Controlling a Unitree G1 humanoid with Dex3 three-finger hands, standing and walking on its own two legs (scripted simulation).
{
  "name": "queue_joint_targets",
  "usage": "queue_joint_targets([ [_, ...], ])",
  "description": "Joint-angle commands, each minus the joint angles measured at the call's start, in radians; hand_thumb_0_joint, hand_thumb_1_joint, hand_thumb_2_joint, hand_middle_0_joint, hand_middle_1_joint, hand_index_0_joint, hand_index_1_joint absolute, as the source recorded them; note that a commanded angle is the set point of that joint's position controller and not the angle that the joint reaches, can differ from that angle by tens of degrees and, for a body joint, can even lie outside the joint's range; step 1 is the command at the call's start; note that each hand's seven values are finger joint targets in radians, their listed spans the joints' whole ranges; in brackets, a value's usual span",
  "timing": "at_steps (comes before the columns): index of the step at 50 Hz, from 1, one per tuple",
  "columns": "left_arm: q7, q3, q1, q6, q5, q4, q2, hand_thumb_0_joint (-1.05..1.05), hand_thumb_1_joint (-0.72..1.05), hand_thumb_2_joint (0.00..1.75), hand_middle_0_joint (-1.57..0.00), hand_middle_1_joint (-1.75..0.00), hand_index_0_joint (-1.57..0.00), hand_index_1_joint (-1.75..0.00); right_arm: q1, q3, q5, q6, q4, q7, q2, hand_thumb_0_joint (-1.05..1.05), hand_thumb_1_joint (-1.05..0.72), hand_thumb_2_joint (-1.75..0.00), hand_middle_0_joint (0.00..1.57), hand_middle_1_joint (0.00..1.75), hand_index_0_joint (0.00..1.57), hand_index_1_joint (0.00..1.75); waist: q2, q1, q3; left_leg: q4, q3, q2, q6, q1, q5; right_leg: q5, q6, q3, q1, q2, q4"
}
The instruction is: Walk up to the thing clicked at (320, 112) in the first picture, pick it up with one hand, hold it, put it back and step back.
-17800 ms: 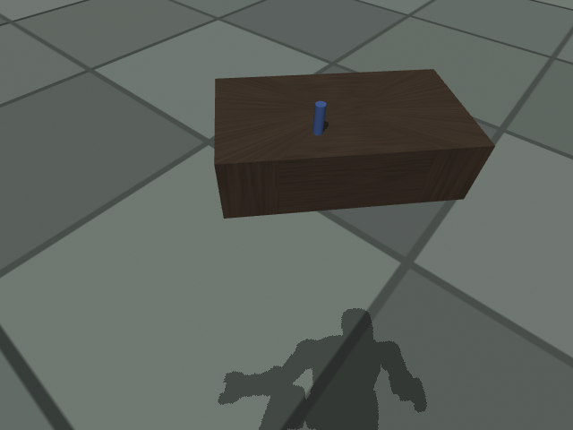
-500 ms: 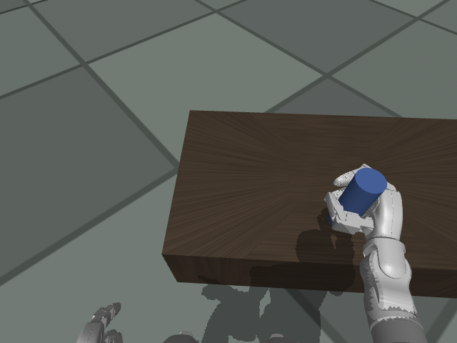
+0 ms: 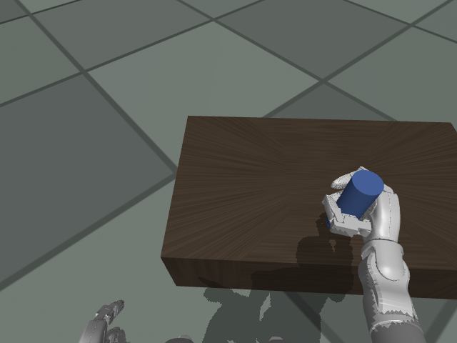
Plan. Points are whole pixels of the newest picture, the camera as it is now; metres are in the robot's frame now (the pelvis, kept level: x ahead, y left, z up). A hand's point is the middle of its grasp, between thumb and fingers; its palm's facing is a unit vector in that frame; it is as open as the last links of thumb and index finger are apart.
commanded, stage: hold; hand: right
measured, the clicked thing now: (351, 205) +0.34 -0.19 +0.06
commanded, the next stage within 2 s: crouch in 1.86 s
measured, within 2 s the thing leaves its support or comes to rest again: neither
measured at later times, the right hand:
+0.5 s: hand (342, 201) +0.34 -0.18 +0.06, palm faces +0.17 +0.99 +0.01, open 5.9 cm
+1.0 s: hand (336, 204) +0.34 -0.17 +0.05, palm faces +0.15 +0.99 +0.02, open 5.9 cm
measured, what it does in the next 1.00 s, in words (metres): stands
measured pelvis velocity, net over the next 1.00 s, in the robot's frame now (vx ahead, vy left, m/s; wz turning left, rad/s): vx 0.00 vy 0.01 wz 0.00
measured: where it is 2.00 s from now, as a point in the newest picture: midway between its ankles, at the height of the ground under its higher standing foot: outside the picture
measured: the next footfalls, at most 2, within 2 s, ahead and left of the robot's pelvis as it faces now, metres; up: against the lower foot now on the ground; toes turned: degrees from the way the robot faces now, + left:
none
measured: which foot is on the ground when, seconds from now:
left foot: down 0.00-1.00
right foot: down 0.00-1.00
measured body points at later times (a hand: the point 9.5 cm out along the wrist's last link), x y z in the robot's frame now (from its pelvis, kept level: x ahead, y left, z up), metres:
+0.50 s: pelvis +0.00 +0.00 +0.00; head +0.05 -0.01 +0.45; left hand +0.13 +0.24 -0.10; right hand +0.33 -0.23 +0.06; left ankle +0.01 +0.14 -0.70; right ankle +0.01 -0.12 -0.70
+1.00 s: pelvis +0.00 +0.01 +0.00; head +0.05 +0.00 +0.45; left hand +0.13 +0.25 -0.11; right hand +0.33 -0.22 +0.05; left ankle +0.01 +0.14 -0.70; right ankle +0.01 -0.12 -0.70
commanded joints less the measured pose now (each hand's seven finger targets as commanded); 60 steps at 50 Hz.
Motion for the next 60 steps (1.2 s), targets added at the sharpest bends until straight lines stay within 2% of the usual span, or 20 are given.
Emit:
queue_joint_targets([
  [1,0.015,0.048,-0.006,-0.045,0.002,-0.107,0.138,0.00,0.90,0.89,-0.20,-0.30,-0.21,-0.30,-0.323,-0.023,0.005,-0.085,-0.252,0.000,-0.114,0.00,-0.58,-1.33,1.43,1.46,1.44,1.46,-0.050,0.003,-0.302,-0.100,0.015,-0.018,0.035,0.114,0.243,0.242,-0.006,0.004,0.178,0.011,-0.143],
  [3,0.013,0.043,-0.025,-0.049,0.000,-0.117,0.134,0.00,0.90,0.89,-0.20,-0.30,-0.20,-0.30,-0.303,-0.007,0.009,-0.081,-0.226,0.000,-0.090,0.00,-0.61,-1.34,1.44,1.46,1.45,1.46,-0.018,0.005,-0.250,-0.103,0.023,-0.023,0.034,0.092,0.209,0.208,-0.006,0.011,0.151,0.006,-0.156],
  [5,0.014,0.048,-0.021,-0.048,0.002,-0.112,0.139,0.00,0.90,0.89,-0.20,-0.30,-0.20,-0.30,-0.325,-0.046,0.008,-0.083,-0.241,-0.005,-0.131,0.00,-0.61,-1.34,1.44,1.47,1.45,1.47,-0.025,-0.003,-0.260,-0.112,0.018,-0.020,0.033,0.105,0.195,0.187,-0.009,0.007,0.136,0.011,-0.157],
  [7,0.012,0.041,-0.032,-0.048,-0.001,-0.118,0.135,0.00,0.90,0.88,-0.20,-0.30,-0.20,-0.29,-0.269,-0.043,0.008,-0.076,-0.184,-0.006,-0.117,0.00,-0.61,-1.33,1.45,1.46,1.45,1.46,-0.013,-0.007,-0.218,-0.121,0.019,-0.021,0.033,0.102,0.159,0.151,-0.011,0.006,0.121,0.010,-0.166],
  [8,0.012,0.044,-0.032,-0.048,-0.001,-0.121,0.136,0.00,0.90,0.88,-0.20,-0.30,-0.20,-0.29,-0.298,-0.055,0.008,-0.081,-0.257,-0.005,-0.143,0.00,-0.60,-1.32,1.43,1.45,1.44,1.45,-0.033,-0.017,-0.255,-0.118,0.013,-0.018,0.034,0.119,0.171,0.162,-0.010,0.003,0.134,0.012,-0.164],
  [10,0.012,0.042,-0.028,-0.050,0.001,-0.120,0.132,0.00,0.90,0.88,-0.20,-0.30,-0.20,-0.29,-0.291,-0.020,0.012,-0.082,-0.227,-0.003,-0.096,0.00,-0.62,-1.32,1.44,1.45,1.44,1.45,-0.020,-0.005,-0.251,-0.117,0.018,-0.019,0.033,0.117,0.182,0.172,-0.010,0.004,0.132,0.012,-0.162],
  [11,0.012,0.048,-0.012,-0.052,0.000,-0.118,0.140,0.00,0.91,0.88,-0.19,-0.30,-0.20,-0.29,-0.341,-0.049,0.010,-0.088,-0.295,-0.008,-0.139,0.00,-0.60,-1.31,1.43,1.45,1.44,1.45,-0.043,-0.011,-0.317,-0.108,0.014,-0.018,0.035,0.138,0.218,0.212,-0.007,0.005,0.167,0.012,-0.160],
  [12,0.013,0.043,-0.019,-0.051,-0.001,-0.118,0.135,0.00,0.90,0.88,-0.20,-0.30,-0.20,-0.29,-0.315,-0.022,0.008,-0.081,-0.238,-0.004,-0.114,0.00,-0.58,-1.32,1.43,1.45,1.43,1.45,-0.035,-0.003,-0.286,-0.112,0.014,-0.018,0.033,0.128,0.226,0.219,-0.008,0.003,0.165,0.013,-0.154],
  [13,0.012,0.048,-0.010,-0.051,0.000,-0.117,0.141,0.00,0.90,0.89,-0.19,-0.30,-0.20,-0.29,-0.312,-0.053,0.006,-0.086,-0.269,-0.007,-0.140,0.00,-0.60,-1.32,1.43,1.45,1.44,1.45,-0.044,-0.009,-0.312,-0.102,0.014,-0.018,0.034,0.134,0.252,0.250,-0.006,0.003,0.179,0.012,-0.152],
  [14,0.013,0.043,-0.006,-0.051,0.000,-0.112,0.132,0.00,0.90,0.89,-0.20,-0.30,-0.20,-0.29,-0.299,-0.018,0.005,-0.083,-0.227,-0.004,-0.108,0.00,-0.60,-1.33,1.44,1.46,1.44,1.46,-0.029,0.002,-0.285,-0.100,0.018,-0.019,0.033,0.129,0.262,0.263,-0.006,0.004,0.170,0.011,-0.150],
  [18,0.014,0.048,-0.006,-0.055,0.000,-0.108,0.141,0.00,0.90,0.89,-0.20,-0.30,-0.20,-0.29,-0.323,-0.044,0.009,-0.089,-0.235,-0.002,-0.128,0.00,-0.58,-1.35,1.45,1.48,1.46,1.48,-0.032,0.000,-0.287,-0.105,0.015,-0.019,0.033,0.118,0.242,0.242,-0.008,0.005,0.169,0.010,-0.151],
  [25,0.010,0.045,-0.013,-0.057,-0.001,-0.106,0.136,0.00,0.91,0.88,-0.20,-0.30,-0.20,-0.29,-0.290,-0.017,0.015,-0.086,-0.222,0.010,-0.098,0.00,-0.60,-1.33,1.44,1.46,1.44,1.46,-0.026,0.002,-0.269,-0.105,0.016,-0.019,0.032,0.119,0.258,0.261,-0.007,0.005,0.163,0.010,-0.149],
  [31,0.012,0.052,-0.008,-0.058,0.003,-0.101,0.142,0.00,0.90,0.89,-0.20,-0.30,-0.20,-0.30,-0.317,-0.062,0.010,-0.096,-0.235,0.005,-0.138,0.00,-0.57,-1.33,1.43,1.46,1.44,1.46,-0.031,-0.002,-0.291,-0.097,0.004,-0.014,0.029,0.128,0.291,0.280,-0.014,-0.004,0.156,0.016,-0.126],
  [35,0.010,0.048,-0.018,-0.059,0.002,-0.112,0.140,0.00,0.91,0.88,-0.19,-0.30,-0.20,-0.29,-0.292,-0.030,0.013,-0.103,-0.265,0.009,-0.110,0.00,-0.60,-1.32,1.44,1.45,1.44,1.45,-0.041,-0.006,-0.301,-0.097,0.011,-0.017,0.031,0.138,0.277,0.277,-0.008,0.000,0.177,0.014,-0.138],
  [36,0.012,0.051,-0.009,-0.056,0.001,-0.105,0.141,0.00,0.90,0.89,-0.20,-0.30,-0.20,-0.29,-0.346,-0.062,0.010,-0.106,-0.290,0.002,-0.150,0.00,-0.60,-1.33,1.44,1.46,1.44,1.46,-0.038,-0.005,-0.309,-0.098,0.008,-0.018,0.031,0.135,0.282,0.280,-0.009,0.001,0.175,0.013,-0.135],
  [44,0.010,0.054,0.002,-0.054,0.002,-0.097,0.145,0.00,0.91,0.88,-0.20,-0.30,-0.21,-0.29,-0.287,-0.021,0.013,-0.091,-0.236,0.016,-0.102,0.00,-0.58,-1.33,1.44,1.47,1.45,1.47,-0.030,0.003,-0.304,-0.086,0.013,-0.017,0.032,0.125,0.315,0.320,-0.009,0.000,0.175,0.011,-0.130],
  [51,0.008,0.052,-0.023,-0.053,0.003,-0.111,0.142,0.00,0.91,0.89,-0.20,-0.30,-0.20,-0.29,-0.306,-0.045,0.013,-0.105,-0.240,0.007,-0.119,0.00,-0.61,-1.33,1.44,1.46,1.45,1.46,-0.027,-0.008,-0.264,-0.103,0.011,-0.018,0.032,0.115,0.225,0.217,-0.011,0.000,0.140,0.014,-0.142],
  [55,0.009,0.049,-0.022,-0.051,0.003,-0.110,0.139,0.00,0.91,0.89,-0.19,-0.30,-0.20,-0.29,-0.317,-0.065,0.011,-0.109,-0.257,0.003,-0.147,0.00,-0.63,-1.32,1.44,1.45,1.44,1.45,-0.029,-0.006,-0.287,-0.097,0.004,-0.016,0.032,0.125,0.249,0.236,-0.013,-0.004,0.143,0.017,-0.133],
  [56,0.008,0.047,-0.028,-0.052,0.002,-0.111,0.142,0.00,0.91,0.88,-0.19,-0.30,-0.20,-0.29,-0.292,-0.035,0.016,-0.106,-0.211,0.006,-0.105,0.00,-0.63,-1.32,1.44,1.45,1.44,1.45,-0.009,0.002,-0.256,-0.101,0.008,-0.020,0.031,0.109,0.223,0.209,-0.013,-0.002,0.134,0.014,-0.139],
  [60,0.011,0.044,-0.023,-0.054,0.002,-0.106,0.134,0.00,0.90,0.89,-0.19,-0.30,-0.20,-0.29,-0.271,-0.035,0.011,-0.103,-0.196,0.006,-0.105,0.00,-0.63,-1.32,1.44,1.45,1.44,1.45,0.011,0.003,-0.267,-0.110,0.000,-0.014,0.027,0.128,0.224,0.200,-0.019,-0.008,0.124,0.018,-0.132],
])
